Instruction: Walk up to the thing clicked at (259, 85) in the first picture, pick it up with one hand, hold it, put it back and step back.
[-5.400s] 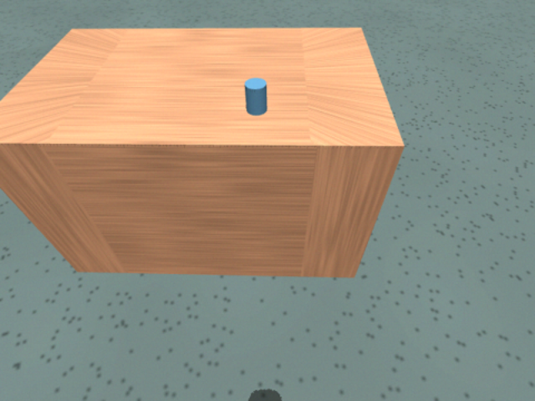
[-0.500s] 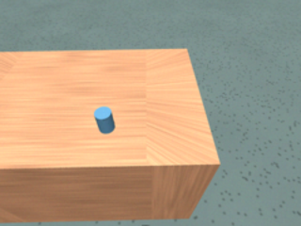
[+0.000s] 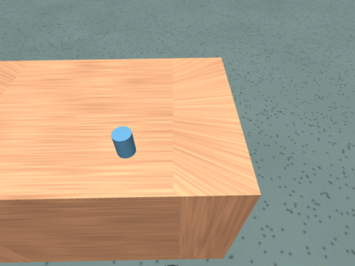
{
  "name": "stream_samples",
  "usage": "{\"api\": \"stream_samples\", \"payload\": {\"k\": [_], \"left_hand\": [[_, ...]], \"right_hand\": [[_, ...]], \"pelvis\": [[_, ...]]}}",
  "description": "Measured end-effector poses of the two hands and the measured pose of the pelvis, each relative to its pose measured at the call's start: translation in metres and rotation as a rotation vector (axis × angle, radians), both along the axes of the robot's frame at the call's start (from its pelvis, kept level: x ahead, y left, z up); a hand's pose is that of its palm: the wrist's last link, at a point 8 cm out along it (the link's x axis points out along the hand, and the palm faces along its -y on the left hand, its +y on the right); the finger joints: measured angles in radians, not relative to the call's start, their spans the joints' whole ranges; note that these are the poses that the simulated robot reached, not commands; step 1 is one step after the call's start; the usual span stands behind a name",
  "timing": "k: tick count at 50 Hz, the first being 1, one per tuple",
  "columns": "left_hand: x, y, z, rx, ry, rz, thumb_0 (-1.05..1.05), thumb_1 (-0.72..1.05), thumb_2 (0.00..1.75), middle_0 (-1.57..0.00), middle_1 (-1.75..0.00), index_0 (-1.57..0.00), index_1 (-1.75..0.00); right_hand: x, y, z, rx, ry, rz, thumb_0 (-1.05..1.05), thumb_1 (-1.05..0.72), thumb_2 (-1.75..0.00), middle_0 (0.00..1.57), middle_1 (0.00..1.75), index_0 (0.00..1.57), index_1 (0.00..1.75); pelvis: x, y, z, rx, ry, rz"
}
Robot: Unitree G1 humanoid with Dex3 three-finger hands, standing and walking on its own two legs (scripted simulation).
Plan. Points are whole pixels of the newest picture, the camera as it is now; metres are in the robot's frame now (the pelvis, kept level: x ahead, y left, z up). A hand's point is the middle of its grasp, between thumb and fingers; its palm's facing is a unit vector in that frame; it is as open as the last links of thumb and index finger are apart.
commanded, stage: stand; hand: left
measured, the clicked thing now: (124, 142) +0.49 +0.18 -0.04
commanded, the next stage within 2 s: rise first in 0.50 s
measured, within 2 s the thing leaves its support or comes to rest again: neither
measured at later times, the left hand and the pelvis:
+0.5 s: hand out of the picture +0.08 +0.25 -0.16, palm faces -0.04 -0.94 -0.35, open 7.4 cm; pelvis +0.01 +0.00 +0.00, yaw +0 degrees
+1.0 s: hand (76, 264) +0.18 +0.25 -0.10, palm faces +0.22 -0.91 -0.35, open 14.6 cm; pelvis +0.00 +0.00 -0.01, yaw +0 degrees
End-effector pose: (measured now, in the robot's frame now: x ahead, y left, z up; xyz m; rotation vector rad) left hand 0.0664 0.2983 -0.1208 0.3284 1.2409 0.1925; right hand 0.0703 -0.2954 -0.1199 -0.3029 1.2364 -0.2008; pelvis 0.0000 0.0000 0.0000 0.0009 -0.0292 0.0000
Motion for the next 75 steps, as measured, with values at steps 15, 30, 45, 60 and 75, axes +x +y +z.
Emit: {"api": "stream_samples", "payload": {"k": [15, 30, 45, 60, 75], "left_hand": [[0.000, 0.000, -0.001, 0.000, 0.018, 0.003, 0.01, 0.91, 0.89, -0.20, -0.30, -0.20, -0.30], [0.007, -0.002, 0.000, 0.003, 0.010, 0.003, 0.01, 0.91, 0.89, -0.20, -0.30, -0.20, -0.30], [0.092, -0.011, 0.036, 0.016, -0.437, 0.075, 0.01, 0.29, 0.36, -0.10, -0.11, -0.09, -0.11], [0.091, -0.007, 0.095, 0.094, -0.672, 0.044, 0.00, -0.43, 0.05, -0.06, -0.06, -0.06, -0.06], [0.082, -0.007, 0.140, 0.144, -0.834, 0.003, -0.01, -0.54, 0.01, -0.06, -0.05, -0.05, -0.05]], "right_hand": [[0.002, -0.001, -0.001, -0.002, 0.017, 0.000, 0.00, -0.91, -0.90, 0.20, 0.30, 0.20, 0.30], [0.009, -0.001, -0.002, 0.001, 0.009, 0.005, 0.00, -0.91, -0.90, 0.20, 0.30, 0.20, 0.30], [0.076, 0.016, 0.018, 0.030, -0.352, -0.076, 0.01, -0.30, -0.37, 0.07, 0.09, 0.07, 0.09], [0.081, 0.042, 0.035, 0.070, -0.474, -0.010, 0.00, 0.37, -0.07, 0.06, 0.05, 0.06, 0.05], [0.067, 0.028, 0.028, 0.063, -0.441, -0.022, -0.01, 0.49, -0.03, 0.06, 0.05, 0.05, 0.05]], "pelvis": [[0.004, -0.001, 0.000, 0.001, 0.006, 0.001], [0.009, -0.002, 0.000, 0.002, 0.007, 0.000], [-0.002, -0.003, -0.007, 0.001, 0.090, -0.005], [0.005, -0.004, -0.005, 0.006, 0.028, -0.007], [0.000, -0.009, -0.005, 0.006, -0.007, 0.000]]}}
